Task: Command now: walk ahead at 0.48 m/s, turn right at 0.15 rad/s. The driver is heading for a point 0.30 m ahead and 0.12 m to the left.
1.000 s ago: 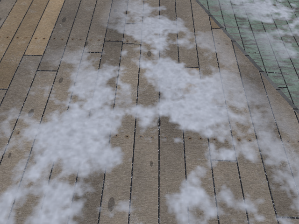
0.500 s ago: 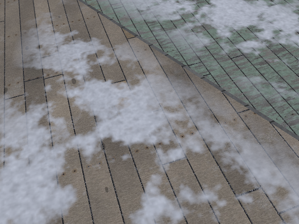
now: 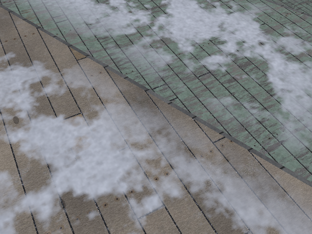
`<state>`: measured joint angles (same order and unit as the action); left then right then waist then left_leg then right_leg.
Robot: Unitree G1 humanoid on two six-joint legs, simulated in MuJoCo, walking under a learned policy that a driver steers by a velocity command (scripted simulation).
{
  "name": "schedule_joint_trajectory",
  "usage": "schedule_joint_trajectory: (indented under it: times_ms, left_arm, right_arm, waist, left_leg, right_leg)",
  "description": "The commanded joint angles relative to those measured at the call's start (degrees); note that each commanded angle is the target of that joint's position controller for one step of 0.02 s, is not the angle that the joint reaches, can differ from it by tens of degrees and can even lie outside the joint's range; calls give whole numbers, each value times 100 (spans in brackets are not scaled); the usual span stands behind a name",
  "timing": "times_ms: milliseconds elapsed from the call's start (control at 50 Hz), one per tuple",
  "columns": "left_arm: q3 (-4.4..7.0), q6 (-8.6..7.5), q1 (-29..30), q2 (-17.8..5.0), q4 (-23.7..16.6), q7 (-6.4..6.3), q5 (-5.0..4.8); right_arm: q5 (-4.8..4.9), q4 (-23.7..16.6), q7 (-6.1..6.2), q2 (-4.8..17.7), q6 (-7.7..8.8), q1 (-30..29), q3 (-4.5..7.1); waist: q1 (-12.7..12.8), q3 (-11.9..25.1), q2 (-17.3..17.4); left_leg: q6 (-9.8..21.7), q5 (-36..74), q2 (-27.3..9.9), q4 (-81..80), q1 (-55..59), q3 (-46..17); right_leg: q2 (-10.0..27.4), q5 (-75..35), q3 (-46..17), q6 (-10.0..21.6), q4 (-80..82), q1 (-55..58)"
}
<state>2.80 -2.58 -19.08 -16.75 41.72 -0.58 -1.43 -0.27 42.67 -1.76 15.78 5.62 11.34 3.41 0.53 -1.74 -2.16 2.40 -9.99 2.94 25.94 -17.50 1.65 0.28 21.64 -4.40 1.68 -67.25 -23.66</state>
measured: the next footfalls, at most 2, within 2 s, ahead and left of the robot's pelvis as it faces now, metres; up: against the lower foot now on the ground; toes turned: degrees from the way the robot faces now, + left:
right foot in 0.32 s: +0.36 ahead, -0.15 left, +0.00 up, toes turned +4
left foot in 0.64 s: +0.34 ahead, +0.10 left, +0.00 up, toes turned +4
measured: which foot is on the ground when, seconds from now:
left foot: down 0.00-0.32, up 0.34-0.62, down 0.64-1.00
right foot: up 0.00-0.30, down 0.32-1.00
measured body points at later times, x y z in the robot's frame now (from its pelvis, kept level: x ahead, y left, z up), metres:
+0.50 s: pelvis +0.24 -0.05 +0.00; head +0.28 -0.06 +0.45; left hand +0.38 +0.21 -0.10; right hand +0.35 -0.33 -0.13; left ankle +0.19 +0.10 -0.68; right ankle +0.32 -0.15 -0.73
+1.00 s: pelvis +0.31 -0.02 +0.00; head +0.32 -0.02 +0.45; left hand +0.38 +0.25 -0.13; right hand +0.44 -0.27 -0.12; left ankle +0.30 +0.10 -0.73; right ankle +0.32 -0.15 -0.73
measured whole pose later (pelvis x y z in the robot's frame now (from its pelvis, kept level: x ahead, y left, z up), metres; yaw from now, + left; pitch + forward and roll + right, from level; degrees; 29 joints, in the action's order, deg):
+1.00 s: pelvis +0.31 -0.02 +0.00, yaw +4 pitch -2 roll -1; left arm 1.8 -0.1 -9.9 -14.3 54.6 -1.1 0.2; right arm -0.4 49.0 1.2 13.7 0.0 10.7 0.6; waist 0.3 -2.1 0.5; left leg -0.5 -17.2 -0.9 30.5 -11.8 -0.9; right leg 0.3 15.4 0.6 -0.7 -28.7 -11.7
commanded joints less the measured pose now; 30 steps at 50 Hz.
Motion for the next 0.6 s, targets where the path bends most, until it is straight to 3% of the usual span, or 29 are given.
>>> schedule_joint_trajectory:
  times_ms: [20, 100, 160, 220, 260, 300, 320, 340, 360, 380, 400, 420, 440, 480, 540, 600]
  left_arm:
    - [130, -115, 79, -429, -466, 32, 47]
    - [11, -162, 768, -236, -684, 51, 175]
    - [-48, -268, 1340, -150, -800, 124, 126]
    - [7, -338, 1764, -292, -902, 202, 108]
    - [83, -374, 1694, -422, -899, 237, 148]
    - [208, -388, 947, -624, -676, 208, 227]
    - [285, -393, 373, -924, -591, 165, 297]
    - [333, -309, -63, -1295, -596, 124, 428]
    - [284, -213, -309, -1035, -463, 166, 270]
    - [224, -144, -68, -833, -467, 195, 189]
    - [163, -122, 363, -677, -480, 194, 161]
    - [59, -127, 760, -444, -469, 202, 208]
    - [35, -154, 1107, -383, -445, 210, 240]
    - [59, -149, 1471, -390, -365, 224, 313]
    - [84, -111, 1425, -485, -173, 171, 276]
    - [40, -41, 1507, -468, -6, 155, 202]
  right_arm:
    - [-12, -193, 60, 595, 61, 152, 121]
    - [115, -55, 96, 843, 75, 300, 172]
    - [164, 27, 130, 1049, -4, 537, 222]
    - [200, 188, 165, 1091, -112, 911, 230]
    - [171, 256, 201, 1090, -198, 1024, 225]
    - [152, 214, 224, 1011, -242, 897, 188]
    - [58, 107, 231, 773, -227, 904, 92]
    - [-56, 84, 217, 239, -182, 1674, -101]
    - [70, 262, 198, 412, -187, 2039, -94]
    - [189, 254, 197, 890, -237, 1688, 46]
    - [198, 131, 229, 878, -300, 1165, 44]
    - [84, 47, 271, 786, -387, 822, 27]
    - [55, 37, 301, 674, -489, 904, 26]
    - [36, 169, 332, 436, -606, 1125, -37]
    - [0, 186, 348, 385, -635, 946, -78]
    - [-66, 175, 323, 429, -715, 737, -64]
  waist:
    - [-23, 148, 743]
    - [-130, -152, 552]
    - [-325, -188, 540]
    - [-461, -176, 573]
    - [-367, 56, 673]
    - [90, 572, 709]
    - [334, 1160, 409]
    - [216, 2099, -976]
    - [286, 2815, -1399]
    - [333, 2217, -775]
    - [235, 1594, -432]
    - [102, 1061, -104]
    - [-181, 894, -404]
    - [-394, 786, -608]
    - [-322, 1050, -499]
    - [-380, 871, -398]
  left_leg:
    - [1129, -406, -1576, -1700, 851, -2011]
    - [1163, 496, -1390, -1926, 552, -1279]
    - [1052, 752, -1275, -1819, 351, -1030]
    - [829, 1243, -1337, -1430, 848, -1057]
    - [606, 1872, -1398, -913, 1298, -1105]
    - [305, 2726, -1093, 90, 1260, -912]
    - [40, 1962, -743, 1127, 773, -683]
    - [-410, -965, -122, 3198, -1009, -399]
    - [-509, -2985, 35, 4231, -1415, -918]
    - [-519, -2835, -184, 4645, -1723, -1036]
    - [-526, -2531, -390, 4554, -1901, -803]
    - [-568, -2217, -585, 4175, -1707, -682]
    - [-604, -1959, -811, 3686, -1219, -743]
    - [-703, -1695, -702, 2716, -297, -462]
    - [-663, -703, -611, 1579, 389, -333]
    - [-449, 293, -507, 538, 1179, -230]
  right_leg:
    - [612, -395, -141, -22, 233, -1208]
    - [654, -1296, 100, -221, 1737, -1258]
    - [414, -2185, 220, -353, 2905, -679]
    - [198, -2579, 232, -323, 3583, -511]
    - [88, -2498, 218, -166, 3878, -218]
    - [-42, -2872, 384, 114, 4215, 1026]
    - [525, -4372, 4, 354, 4016, 2174]
    - [2133, -5958, -1755, 1297, 3592, 4262]
    - [2491, -5697, -2727, 1721, 3867, 4463]
    - [2179, -4978, -2223, 1523, 4076, 3857]
    - [1916, -4569, -1735, 1327, 4250, 3212]
    - [1690, -4461, -1357, 1259, 4541, 2285]
    - [1621, -4403, -1123, 1258, 4655, 1625]
    - [1204, -4540, -457, 1142, 4836, 798]
    - [1184, -4299, -270, 1117, 4860, 766]
    - [1006, -1842, -255, 842, 4927, 331]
